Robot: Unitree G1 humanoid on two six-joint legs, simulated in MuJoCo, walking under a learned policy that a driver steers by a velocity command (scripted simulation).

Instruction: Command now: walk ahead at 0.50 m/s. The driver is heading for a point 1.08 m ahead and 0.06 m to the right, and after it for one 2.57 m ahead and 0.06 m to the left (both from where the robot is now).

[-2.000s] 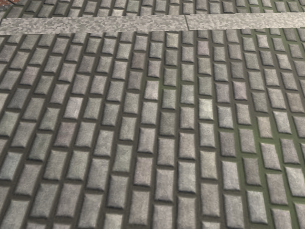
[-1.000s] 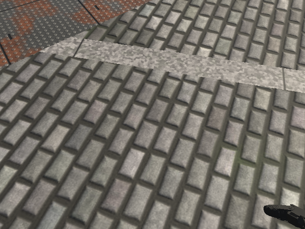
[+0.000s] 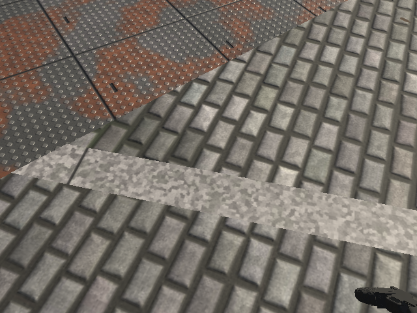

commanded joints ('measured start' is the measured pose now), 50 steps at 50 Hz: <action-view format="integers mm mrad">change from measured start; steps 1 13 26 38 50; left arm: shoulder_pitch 72 -234 -19 -133 -22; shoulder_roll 14 36 181 107 150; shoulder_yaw -18 1 58 29 47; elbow -85 -161 -129 -95 7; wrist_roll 8 11 11 13 -9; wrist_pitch -38 -29 -50 -65 -18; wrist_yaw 0 -6 -29 -20 6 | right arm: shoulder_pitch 408 227 317 158 -48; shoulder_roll -267 -164 -157 -89 -110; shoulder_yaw -91 -55 -45 -36 -34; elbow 48 84 152 89 14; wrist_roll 3 -2 -5 -4 12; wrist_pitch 6 -13 41 23 -6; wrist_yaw -14 -29 -52 -43 3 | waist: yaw -172 -95 57 -70 -43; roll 273 46 -18 -57 -81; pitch -420 7 -254 -7 19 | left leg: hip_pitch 887 323 336 -186 -73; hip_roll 379 171 128 135 45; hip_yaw -723 -131 -22 -81 -31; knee -161 -398 254 388 -16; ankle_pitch -202 110 319 -53 11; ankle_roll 280 167 38 -74 -7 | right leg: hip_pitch -641 -658 24 -159 65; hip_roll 64 -134 -131 -215 -266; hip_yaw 72 70 118 183 111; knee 749 340 59 -341 -212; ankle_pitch -133 409 406 449 609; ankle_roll -13 30 -147 -237 -161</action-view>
